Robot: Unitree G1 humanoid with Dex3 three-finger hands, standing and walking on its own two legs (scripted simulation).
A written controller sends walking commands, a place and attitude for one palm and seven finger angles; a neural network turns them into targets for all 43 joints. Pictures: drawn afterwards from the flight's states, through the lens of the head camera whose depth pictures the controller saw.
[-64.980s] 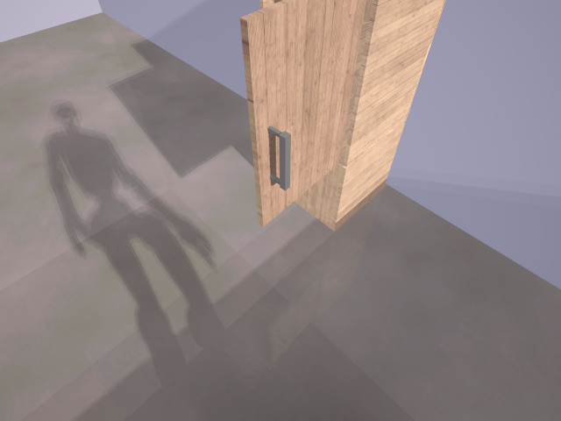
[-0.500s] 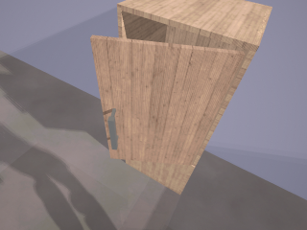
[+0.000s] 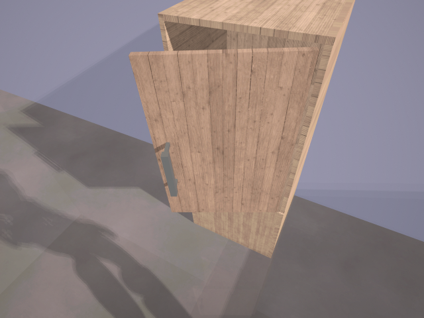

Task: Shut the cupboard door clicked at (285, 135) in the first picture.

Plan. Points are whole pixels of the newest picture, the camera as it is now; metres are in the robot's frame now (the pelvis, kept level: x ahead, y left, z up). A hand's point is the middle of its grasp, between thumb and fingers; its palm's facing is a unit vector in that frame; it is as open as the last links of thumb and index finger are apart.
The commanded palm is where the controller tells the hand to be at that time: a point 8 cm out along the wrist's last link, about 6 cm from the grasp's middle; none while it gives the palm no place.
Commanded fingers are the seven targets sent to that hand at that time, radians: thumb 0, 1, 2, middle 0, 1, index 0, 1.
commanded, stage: come to a stop and stand still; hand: left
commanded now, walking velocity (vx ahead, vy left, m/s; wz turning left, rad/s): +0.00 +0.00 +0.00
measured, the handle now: (170, 170) +0.52 +0.16 -0.07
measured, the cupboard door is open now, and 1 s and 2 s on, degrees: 26 26 26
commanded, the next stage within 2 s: look again from close up in 1.26 s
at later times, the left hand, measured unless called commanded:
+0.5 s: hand out of the picture -0.03 +0.17 -0.17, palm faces +0.01 -0.98 -0.21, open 7.4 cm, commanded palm none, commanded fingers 0.00 0.90 0.90 -0.20 -0.30 -0.20 -0.30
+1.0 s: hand out of the picture -0.03 +0.23 -0.18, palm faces +0.05 -0.96 -0.28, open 7.4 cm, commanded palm none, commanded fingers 0.00 0.90 0.90 -0.20 -0.30 -0.20 -0.30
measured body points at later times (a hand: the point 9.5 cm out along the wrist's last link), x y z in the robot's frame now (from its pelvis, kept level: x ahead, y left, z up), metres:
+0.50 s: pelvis -0.04 -0.01 +0.01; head -0.05 -0.02 +0.46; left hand -0.03 +0.23 -0.15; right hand -0.02 -0.27 -0.14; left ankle +0.07 +0.10 -0.72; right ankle +0.01 -0.14 -0.72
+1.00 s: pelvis -0.08 +0.00 -0.01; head -0.09 +0.02 +0.44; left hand -0.04 +0.28 -0.16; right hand -0.04 -0.28 -0.14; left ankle -0.06 +0.10 -0.73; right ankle +0.01 -0.14 -0.72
